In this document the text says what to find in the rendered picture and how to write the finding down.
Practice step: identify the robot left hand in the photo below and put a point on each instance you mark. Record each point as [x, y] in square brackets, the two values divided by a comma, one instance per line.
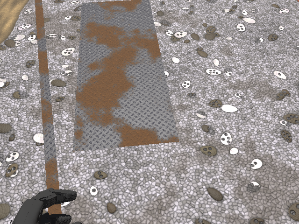
[31, 211]

